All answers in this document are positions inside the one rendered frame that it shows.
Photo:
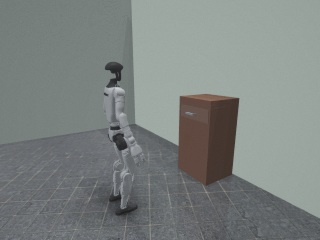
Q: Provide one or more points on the robot left foot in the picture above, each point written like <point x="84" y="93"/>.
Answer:
<point x="114" y="198"/>

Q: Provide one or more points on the drawer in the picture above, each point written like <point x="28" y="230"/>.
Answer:
<point x="202" y="115"/>

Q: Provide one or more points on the robot left thigh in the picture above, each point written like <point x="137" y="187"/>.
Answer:
<point x="119" y="164"/>

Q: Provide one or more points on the robot right upper arm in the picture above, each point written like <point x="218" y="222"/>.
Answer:
<point x="119" y="95"/>

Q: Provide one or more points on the robot right forearm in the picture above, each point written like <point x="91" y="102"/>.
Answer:
<point x="126" y="130"/>

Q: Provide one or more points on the right robot hand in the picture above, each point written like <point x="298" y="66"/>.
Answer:
<point x="135" y="151"/>

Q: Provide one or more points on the handle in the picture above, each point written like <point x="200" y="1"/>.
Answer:
<point x="189" y="113"/>

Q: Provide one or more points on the cabinet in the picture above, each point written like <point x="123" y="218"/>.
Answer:
<point x="206" y="150"/>

